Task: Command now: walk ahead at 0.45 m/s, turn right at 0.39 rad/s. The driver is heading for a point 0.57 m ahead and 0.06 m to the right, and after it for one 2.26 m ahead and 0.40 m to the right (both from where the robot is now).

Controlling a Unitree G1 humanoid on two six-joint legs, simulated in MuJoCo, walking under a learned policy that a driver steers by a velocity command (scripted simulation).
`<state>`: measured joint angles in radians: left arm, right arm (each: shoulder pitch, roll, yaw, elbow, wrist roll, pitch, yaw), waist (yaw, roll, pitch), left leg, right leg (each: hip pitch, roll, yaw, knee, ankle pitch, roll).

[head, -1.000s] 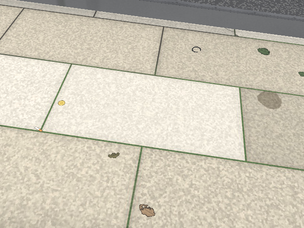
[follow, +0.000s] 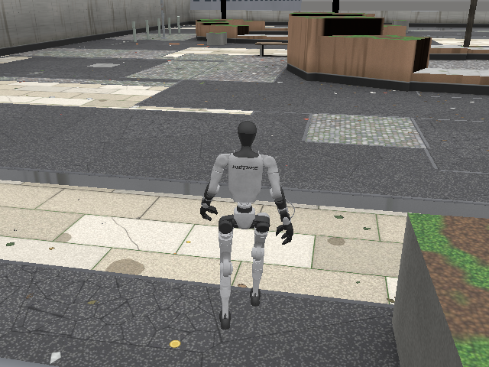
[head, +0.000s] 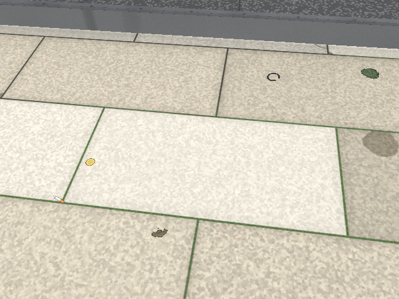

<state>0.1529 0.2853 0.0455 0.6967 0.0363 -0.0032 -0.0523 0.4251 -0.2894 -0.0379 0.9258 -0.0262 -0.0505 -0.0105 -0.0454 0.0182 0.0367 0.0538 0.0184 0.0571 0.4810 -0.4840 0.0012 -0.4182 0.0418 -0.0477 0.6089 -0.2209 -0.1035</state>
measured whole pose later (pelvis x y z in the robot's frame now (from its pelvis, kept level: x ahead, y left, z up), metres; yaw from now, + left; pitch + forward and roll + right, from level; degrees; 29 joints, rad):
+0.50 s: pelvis +0.27 -0.03 +0.00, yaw -16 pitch +2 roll +0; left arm 0.56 0.29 0.05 0.89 0.03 -0.06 0.03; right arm 0.01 -0.30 -0.06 0.75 -0.05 -0.02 0.05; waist 0.12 0.03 -0.03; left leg -0.67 0.04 -0.07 0.67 0.24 -0.01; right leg 0.03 0.15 0.25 0.46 -0.49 -0.13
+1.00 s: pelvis +0.55 -0.03 -0.14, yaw -20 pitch +0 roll +2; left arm 0.05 0.21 -0.01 0.90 0.03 -0.03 -0.01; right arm 0.44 -0.18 -0.01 1.02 0.00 -0.07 0.01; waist -0.07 -0.05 0.08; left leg -0.15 -0.12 0.05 0.39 -0.25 0.09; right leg -0.51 0.01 0.03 0.68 -0.10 -0.06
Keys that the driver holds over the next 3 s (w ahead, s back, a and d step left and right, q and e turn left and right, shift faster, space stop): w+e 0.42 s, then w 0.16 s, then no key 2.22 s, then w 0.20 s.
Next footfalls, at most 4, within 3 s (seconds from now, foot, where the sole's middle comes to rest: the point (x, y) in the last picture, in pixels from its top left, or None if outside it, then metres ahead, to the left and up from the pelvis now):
0.66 left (200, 285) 0.58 0.03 -0.92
1.04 right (248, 266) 0.65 -0.15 -0.92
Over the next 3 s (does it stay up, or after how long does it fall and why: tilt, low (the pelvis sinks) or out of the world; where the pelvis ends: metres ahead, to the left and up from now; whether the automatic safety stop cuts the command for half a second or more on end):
stays up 0.63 -0.05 -0.15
